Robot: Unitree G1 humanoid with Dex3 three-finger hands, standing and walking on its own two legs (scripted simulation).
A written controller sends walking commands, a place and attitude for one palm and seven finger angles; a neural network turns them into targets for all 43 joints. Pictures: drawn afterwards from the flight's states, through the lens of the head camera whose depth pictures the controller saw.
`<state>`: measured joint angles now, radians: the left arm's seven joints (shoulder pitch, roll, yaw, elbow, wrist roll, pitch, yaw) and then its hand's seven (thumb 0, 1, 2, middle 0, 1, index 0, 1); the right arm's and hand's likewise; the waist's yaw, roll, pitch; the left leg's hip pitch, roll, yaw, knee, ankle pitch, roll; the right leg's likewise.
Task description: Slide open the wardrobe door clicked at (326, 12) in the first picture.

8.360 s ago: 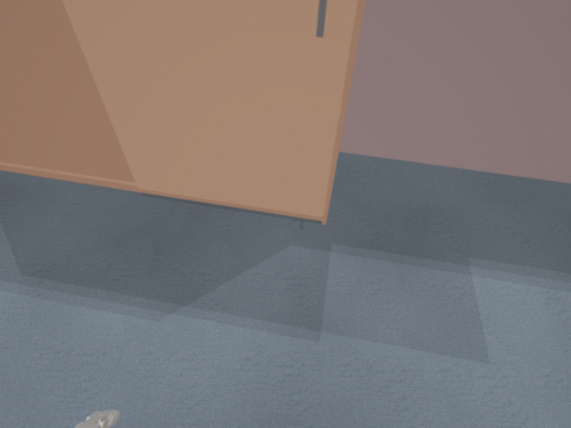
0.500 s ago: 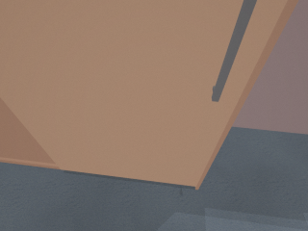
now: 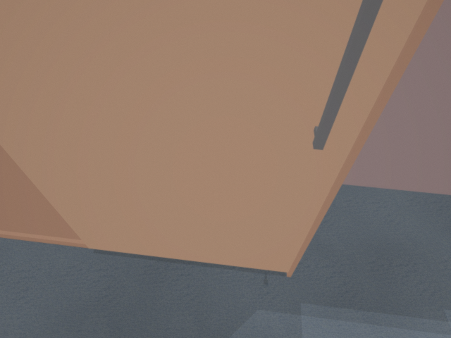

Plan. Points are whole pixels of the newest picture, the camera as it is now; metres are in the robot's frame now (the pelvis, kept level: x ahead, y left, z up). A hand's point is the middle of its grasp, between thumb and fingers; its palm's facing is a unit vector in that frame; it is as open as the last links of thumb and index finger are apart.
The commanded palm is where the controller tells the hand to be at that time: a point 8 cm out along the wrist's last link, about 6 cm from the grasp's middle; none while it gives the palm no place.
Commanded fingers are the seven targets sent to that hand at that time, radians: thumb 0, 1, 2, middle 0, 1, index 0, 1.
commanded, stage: raise the hand with hooked fingers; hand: right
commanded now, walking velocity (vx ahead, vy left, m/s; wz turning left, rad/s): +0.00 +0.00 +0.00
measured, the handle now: (340, 75) +0.49 -0.16 +0.23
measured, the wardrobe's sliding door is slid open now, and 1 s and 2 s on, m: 0.00 0.00 0.00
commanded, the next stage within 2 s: none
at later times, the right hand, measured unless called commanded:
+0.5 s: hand out of the picture +0.13 -0.20 -0.01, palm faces +0.25 +0.97 -0.05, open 9.1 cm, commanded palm +0.13 -0.25 +0.02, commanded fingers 0.00 -0.29 -0.64 0.24 0.69 0.24 0.69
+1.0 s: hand (414, 280) +0.20 -0.25 +0.09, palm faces +0.11 +0.99 -0.06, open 12.1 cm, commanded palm +0.17 -0.29 +0.11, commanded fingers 0.00 0.29 -0.39 0.28 1.07 0.28 1.07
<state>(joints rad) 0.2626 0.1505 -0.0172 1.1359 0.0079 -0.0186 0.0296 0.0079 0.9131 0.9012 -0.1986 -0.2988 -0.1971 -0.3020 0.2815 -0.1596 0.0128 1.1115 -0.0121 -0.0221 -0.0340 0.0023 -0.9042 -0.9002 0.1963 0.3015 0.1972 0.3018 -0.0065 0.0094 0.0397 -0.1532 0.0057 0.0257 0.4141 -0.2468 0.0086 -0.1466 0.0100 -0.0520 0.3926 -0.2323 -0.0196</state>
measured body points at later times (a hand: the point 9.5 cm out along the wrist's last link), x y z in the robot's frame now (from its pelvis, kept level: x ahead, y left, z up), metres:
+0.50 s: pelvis -0.02 +0.02 -0.06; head -0.01 +0.01 +0.39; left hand +0.22 +0.25 -0.08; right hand +0.11 -0.25 +0.00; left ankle -0.02 +0.11 -0.74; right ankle -0.01 -0.10 -0.74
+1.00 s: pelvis -0.01 +0.00 -0.02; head -0.01 +0.00 +0.43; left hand +0.15 +0.25 -0.09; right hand +0.19 -0.30 +0.09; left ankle -0.02 +0.11 -0.74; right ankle -0.01 -0.10 -0.74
